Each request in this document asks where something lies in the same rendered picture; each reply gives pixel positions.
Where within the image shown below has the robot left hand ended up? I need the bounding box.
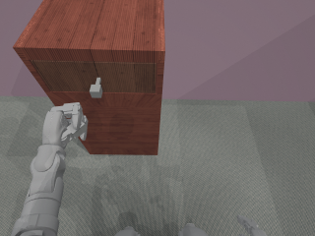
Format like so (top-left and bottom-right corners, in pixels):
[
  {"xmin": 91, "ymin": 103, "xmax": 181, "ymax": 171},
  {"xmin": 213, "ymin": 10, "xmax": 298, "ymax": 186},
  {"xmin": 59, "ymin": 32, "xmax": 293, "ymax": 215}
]
[{"xmin": 42, "ymin": 102, "xmax": 89, "ymax": 149}]

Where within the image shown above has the robot right hand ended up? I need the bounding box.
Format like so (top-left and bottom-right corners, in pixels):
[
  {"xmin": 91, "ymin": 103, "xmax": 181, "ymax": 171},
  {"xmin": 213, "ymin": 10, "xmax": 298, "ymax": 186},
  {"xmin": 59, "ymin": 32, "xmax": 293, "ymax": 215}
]
[{"xmin": 236, "ymin": 214, "xmax": 267, "ymax": 236}]

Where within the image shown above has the left robot forearm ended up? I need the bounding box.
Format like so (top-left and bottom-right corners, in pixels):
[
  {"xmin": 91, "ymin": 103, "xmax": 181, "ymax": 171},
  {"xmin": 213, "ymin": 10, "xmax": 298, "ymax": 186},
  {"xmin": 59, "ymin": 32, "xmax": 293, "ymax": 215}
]
[{"xmin": 11, "ymin": 144, "xmax": 67, "ymax": 236}]

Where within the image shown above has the robot left shin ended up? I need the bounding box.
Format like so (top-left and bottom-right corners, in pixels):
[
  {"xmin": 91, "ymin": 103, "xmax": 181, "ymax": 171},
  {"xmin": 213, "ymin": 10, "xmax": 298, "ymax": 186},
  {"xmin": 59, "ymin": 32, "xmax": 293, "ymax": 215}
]
[{"xmin": 124, "ymin": 226, "xmax": 134, "ymax": 230}]

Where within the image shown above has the drawer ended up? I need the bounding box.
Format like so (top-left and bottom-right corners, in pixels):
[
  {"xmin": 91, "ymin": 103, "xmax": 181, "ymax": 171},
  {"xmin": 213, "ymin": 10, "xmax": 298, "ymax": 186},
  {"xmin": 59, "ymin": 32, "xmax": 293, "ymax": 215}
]
[{"xmin": 31, "ymin": 60, "xmax": 157, "ymax": 93}]

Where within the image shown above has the cabinet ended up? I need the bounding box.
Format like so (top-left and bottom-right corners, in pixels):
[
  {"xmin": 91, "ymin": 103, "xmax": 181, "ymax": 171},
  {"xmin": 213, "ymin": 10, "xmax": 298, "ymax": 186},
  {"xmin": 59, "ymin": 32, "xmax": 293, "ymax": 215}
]
[{"xmin": 13, "ymin": 0, "xmax": 165, "ymax": 155}]

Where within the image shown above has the handle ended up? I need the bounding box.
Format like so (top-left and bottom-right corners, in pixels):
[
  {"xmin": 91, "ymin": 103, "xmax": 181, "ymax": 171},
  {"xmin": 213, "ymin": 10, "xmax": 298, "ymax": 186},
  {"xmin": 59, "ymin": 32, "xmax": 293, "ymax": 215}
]
[{"xmin": 90, "ymin": 77, "xmax": 103, "ymax": 98}]

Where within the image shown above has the robot right thigh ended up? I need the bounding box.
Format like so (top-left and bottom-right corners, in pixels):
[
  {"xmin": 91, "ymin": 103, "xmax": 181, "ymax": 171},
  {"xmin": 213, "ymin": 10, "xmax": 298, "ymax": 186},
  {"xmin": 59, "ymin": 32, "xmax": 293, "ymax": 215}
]
[{"xmin": 178, "ymin": 226, "xmax": 208, "ymax": 236}]

